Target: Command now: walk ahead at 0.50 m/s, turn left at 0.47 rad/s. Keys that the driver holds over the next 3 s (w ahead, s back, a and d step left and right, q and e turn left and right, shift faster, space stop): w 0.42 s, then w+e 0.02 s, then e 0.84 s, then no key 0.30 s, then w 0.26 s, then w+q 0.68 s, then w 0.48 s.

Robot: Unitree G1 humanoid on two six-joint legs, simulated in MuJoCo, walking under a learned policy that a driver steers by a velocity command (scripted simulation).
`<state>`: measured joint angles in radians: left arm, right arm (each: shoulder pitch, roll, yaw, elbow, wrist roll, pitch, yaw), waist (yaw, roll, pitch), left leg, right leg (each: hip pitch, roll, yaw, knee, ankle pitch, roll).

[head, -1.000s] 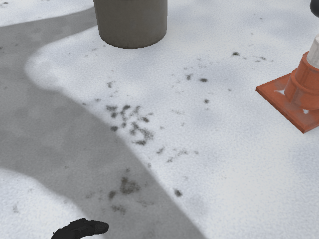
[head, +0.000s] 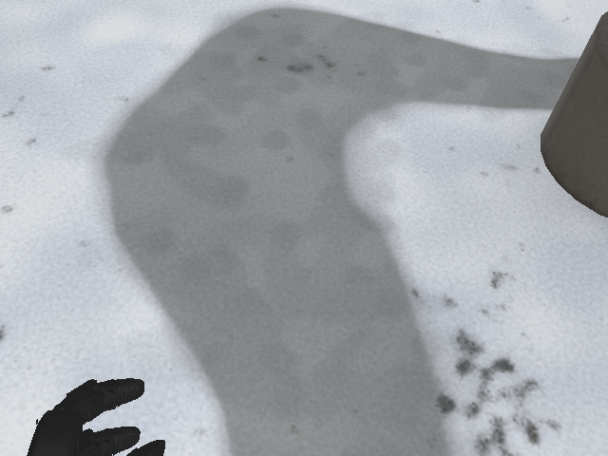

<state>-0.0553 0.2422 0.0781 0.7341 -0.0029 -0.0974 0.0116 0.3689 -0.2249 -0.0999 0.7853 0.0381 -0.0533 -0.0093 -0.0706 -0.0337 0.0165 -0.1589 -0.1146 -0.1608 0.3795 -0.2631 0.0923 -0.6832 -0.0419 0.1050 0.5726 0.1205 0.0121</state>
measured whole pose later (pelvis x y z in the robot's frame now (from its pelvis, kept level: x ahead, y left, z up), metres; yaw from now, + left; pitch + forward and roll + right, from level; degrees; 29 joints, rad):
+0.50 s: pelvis +0.27 -0.03 +0.00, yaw +4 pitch +3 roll -1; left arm 0.35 0.24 0.06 0.89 -0.03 -0.07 -0.01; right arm 0.04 -0.24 -0.07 0.67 0.01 -0.08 0.01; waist 0.11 0.03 0.03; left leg -0.61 0.07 -0.06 0.61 -0.06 0.00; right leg -0.10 0.05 0.02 0.28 -0.24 -0.04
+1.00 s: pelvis +0.38 -0.01 -0.02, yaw -11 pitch +2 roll +2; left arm 0.16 0.29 0.09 0.69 0.00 0.06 -0.01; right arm 0.11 -0.28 -0.08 0.77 0.01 -0.01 -0.03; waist 0.00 0.00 0.02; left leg -0.32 0.11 0.20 0.52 -0.21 -0.03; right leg -0.39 -0.04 -0.04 0.65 -0.24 -0.02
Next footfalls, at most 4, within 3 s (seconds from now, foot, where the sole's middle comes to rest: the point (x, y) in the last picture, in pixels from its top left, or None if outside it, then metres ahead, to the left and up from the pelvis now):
0.12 right None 0.25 -0.13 -0.78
0.58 left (221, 449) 0.48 0.13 -0.78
1.00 right None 0.42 -0.13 -0.78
1.50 left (240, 445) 0.48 0.09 -0.78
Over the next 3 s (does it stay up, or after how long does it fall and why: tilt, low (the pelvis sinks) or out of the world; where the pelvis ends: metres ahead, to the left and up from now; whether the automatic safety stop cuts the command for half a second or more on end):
stays up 0.99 -0.16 0.00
